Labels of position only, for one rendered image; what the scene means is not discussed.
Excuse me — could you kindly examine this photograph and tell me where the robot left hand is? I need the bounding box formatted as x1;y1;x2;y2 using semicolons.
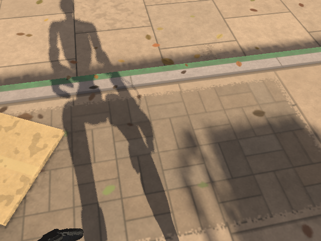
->
38;228;84;241

